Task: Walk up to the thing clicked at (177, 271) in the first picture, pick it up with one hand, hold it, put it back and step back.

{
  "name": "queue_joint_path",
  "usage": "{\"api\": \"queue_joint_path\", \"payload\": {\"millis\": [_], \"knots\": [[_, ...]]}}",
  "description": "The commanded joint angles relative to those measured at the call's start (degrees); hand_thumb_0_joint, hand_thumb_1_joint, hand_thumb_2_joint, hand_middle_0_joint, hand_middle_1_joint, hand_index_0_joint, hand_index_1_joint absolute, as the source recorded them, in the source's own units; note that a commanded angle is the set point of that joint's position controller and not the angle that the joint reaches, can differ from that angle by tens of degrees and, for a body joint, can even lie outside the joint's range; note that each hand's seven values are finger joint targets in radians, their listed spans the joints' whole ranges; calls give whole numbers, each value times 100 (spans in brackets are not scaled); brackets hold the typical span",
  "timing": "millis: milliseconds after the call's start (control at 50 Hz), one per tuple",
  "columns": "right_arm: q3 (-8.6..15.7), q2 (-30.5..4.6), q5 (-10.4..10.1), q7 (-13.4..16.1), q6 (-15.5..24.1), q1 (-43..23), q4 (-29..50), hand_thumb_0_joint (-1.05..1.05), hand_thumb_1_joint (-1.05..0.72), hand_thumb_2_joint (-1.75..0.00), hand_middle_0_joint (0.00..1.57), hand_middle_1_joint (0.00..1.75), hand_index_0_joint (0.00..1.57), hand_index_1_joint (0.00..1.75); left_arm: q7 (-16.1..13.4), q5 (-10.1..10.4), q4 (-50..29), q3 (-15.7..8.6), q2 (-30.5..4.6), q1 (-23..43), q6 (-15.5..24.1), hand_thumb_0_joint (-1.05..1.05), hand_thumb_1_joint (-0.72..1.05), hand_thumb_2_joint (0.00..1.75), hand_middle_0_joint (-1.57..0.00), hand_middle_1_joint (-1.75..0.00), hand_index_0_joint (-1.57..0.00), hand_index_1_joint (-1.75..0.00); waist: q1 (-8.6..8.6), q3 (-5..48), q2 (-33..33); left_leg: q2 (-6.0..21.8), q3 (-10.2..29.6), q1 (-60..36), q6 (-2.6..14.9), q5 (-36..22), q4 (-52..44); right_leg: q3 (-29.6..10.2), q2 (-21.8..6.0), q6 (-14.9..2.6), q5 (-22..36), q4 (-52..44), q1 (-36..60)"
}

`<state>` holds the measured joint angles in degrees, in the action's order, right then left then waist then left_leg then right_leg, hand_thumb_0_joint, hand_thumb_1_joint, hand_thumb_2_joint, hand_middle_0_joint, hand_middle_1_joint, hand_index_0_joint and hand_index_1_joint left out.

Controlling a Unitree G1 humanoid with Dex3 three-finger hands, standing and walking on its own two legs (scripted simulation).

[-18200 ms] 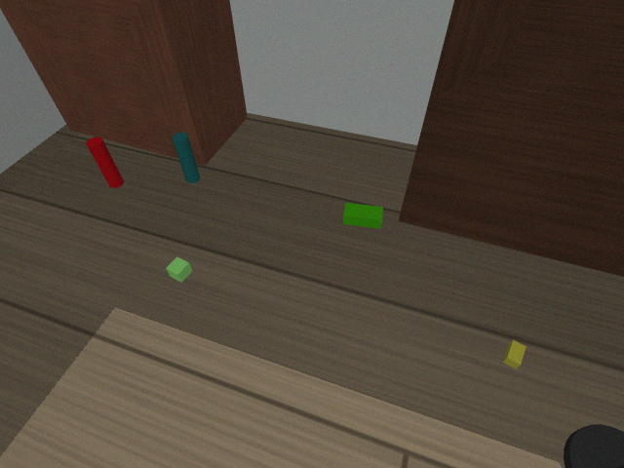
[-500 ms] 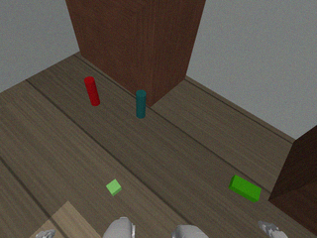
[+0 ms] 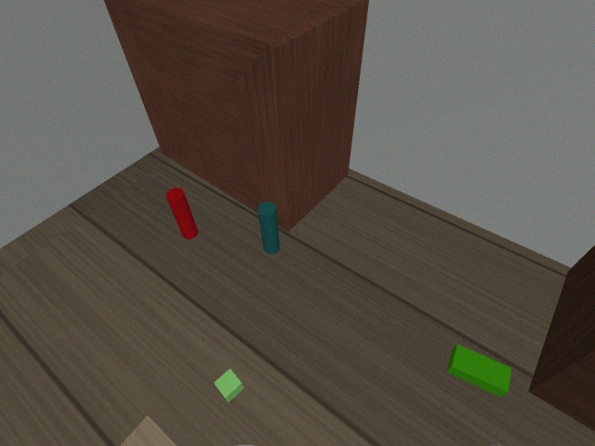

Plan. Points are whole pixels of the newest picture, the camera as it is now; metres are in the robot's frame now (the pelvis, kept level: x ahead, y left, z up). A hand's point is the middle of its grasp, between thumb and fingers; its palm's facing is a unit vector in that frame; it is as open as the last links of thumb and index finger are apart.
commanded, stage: walk up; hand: left
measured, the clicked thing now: (229, 385) +0.40 +0.25 -0.74
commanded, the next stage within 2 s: none
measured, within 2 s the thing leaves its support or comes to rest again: neither
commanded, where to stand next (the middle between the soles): +0.03 +0.00 m, yaw +1 degrees
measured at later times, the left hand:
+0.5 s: hand out of the picture +0.09 +0.26 -0.15, palm faces -0.03 -0.94 -0.33, open 7.4 cm
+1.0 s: hand out of the picture +0.05 +0.26 -0.16, palm faces +0.00 -0.92 -0.40, open 7.4 cm
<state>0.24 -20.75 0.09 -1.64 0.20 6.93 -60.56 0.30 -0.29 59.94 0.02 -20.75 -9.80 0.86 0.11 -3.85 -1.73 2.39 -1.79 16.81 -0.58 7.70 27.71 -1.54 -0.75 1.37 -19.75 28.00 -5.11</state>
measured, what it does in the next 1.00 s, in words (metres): stands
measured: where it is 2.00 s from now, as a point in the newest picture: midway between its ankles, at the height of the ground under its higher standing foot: outside the picture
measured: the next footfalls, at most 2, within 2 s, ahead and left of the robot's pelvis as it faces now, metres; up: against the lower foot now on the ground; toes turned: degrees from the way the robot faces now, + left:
left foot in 1.42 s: -0.06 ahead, +0.10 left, +0.00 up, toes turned +5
right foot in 1.74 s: +0.03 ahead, -0.15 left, +0.00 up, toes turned +4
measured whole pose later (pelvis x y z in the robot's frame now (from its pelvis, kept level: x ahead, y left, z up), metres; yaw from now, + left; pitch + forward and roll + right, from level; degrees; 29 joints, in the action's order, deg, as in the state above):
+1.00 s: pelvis -0.04 -0.02 -0.01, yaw +1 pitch -1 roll +0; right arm 3.2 -21.4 0.4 -0.2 -2.7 -0.3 -58.3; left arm 0.0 0.3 57.4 -2.6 -22.9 -5.1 -3.0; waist -0.2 -9.6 -0.5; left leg 2.6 -0.3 22.4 -0.7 3.0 26.1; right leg 0.3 0.4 -1.7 -28.9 44.2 -15.8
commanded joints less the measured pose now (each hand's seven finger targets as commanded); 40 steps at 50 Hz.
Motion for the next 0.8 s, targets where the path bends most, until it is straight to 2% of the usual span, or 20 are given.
{"api": "queue_joint_path", "payload": {"millis": [0,40,80,140,160,240,300,360,480,560,620,660,740,760,780], "knots": [[245,-1233,11,108,200,-450,246,0,-90,-90,20,30,20,30,-88,20,-233,-294,-1291,307,101,0,90,90,-20,-30,-20,-30,-17,409,200,527,737,-781,239,-80,-615,-416,-511,-365,813,-920,-569],[228,-1210,17,121,209,-394,143,0,-90,-90,20,30,20,30,-85,36,-165,-294,-1271,391,85,0,90,90,-20,-30,-20,-30,-22,431,141,556,750,-749,222,-378,-687,-369,-500,-355,971,-908,-410],[227,-1207,14,133,213,-410,68,0,-90,-90,20,30,20,30,-82,45,-115,-282,-1242,425,68,0,90,90,-20,-30,-20,-30,-21,476,84,578,767,-763,219,-369,-772,-344,-503,-350,1008,-976,-314],[238,-1225,18,141,206,-478,5,0,-90,-90,20,30,20,30,-67,26,-24,-265,-1216,458,38,0,90,90,-20,-30,-20,-30,-19,490,-60,606,850,-692,215,160,-993,-303,-482,-345,822,-1044,-233],[249,-1230,21,144,208,-486,-17,0,-90,-90,20,30,20,30,-63,16,11,-259,-1211,475,37,0,90,90,-20,-30,-20,-30,-9,536,-61,621,848,-735,225,156,-1006,-300,-478,-346,825,-1060,-207],[226,-1169,14,151,218,-456,-86,0,-90,-90,20,30,20,30,-61,25,75,-260,-1196,608,53,0,90,90,-20,-30,-20,-30,29,626,-9,560,705,-917,185,-416,-877,-334,-535,-312,1181,-1175,-190],[241,-1177,15,159,214,-479,-121,0,-90,-90,20,30,20,30,-70,13,137,-267,-1201,612,46,0,90,90,-20,-30,-20,-30,39,719,18,588,667,-1047,227,-836,-786,-266,-538,-277,1375,-1211,-121],[246,-1177,9,172,203,-479,-155,0,-90,-90,20,30,20,30,-74,22,168,-258,-1183,661,40,0,90,90,-20,-30,-20,-30,66,704,48,584,623,-1163,215,-951,-780,-273,-553,-257,1385,-1256,-192],[268,-1195,21,171,173,-585,-176,0,-90,-90,20,30,20,30,-60,-9,258,-240,-1153,660,24,0,90,90,-20,-30,-20,-30,93,496,89,574,717,-1064,200,-129,-1003,-259,-518,-262,932,-1360,-369],[255,-1174,25,162,166,-611,-201,0,-90,-90,20,30,20,30,-56,-18,287,-244,-1145,635,39,0,90,90,-20,-30,-20,-30,94,497,107,553,759,-1041,181,5,-1061,-257,-518,-265,852,-1409,-354],[247,-1146,18,155,168,-618,-184,0,-90,-90,20,30,20,30,-67,-22,318,-258,-1163,509,55,0,90,90,-20,-30,-20,-30,50,691,187,560,683,-1257,202,-563,-893,-224,-547,-230,1234,-1408,-243],[245,-1110,19,159,158,-616,-192,0,-90,-90,20,30,20,30,-80,-22,328,-268,-1158,560,55,0,90,90,-20,-30,-20,-30,69,612,240,528,645,-1217,193,-822,-840,-207,-552,-201,1328,-1448,-255],[244,-1100,17,163,144,-617,-174,0,-90,-90,20,30,20,30,-89,-8,300,-266,-1156,493,47,0,90,90,-20,-30,-20,-30,60,652,170,523,594,-1368,184,-987,-790,-173,-570,-184,1412,-1434,-284],[383,-1510,-26,170,31,-639,-116,0,-90,-90,20,30,20,30,-119,38,175,-372,-1487,563,-79,0,90,90,-20,-30,-20,-30,126,34,133,543,674,-934,254,-2497,-357,-96,-479,-174,2376,-706,-714],[394,-1446,-78,192,-17,-499,-79,0,-90,-90,20,30,20,30,-156,68,79,-378,-1369,427,-133,0,90,90,-20,-30,-20,-30,91,221,80,663,679,-1009,344,-3040,-282,60,-425,-163,2430,-478,-667]]}}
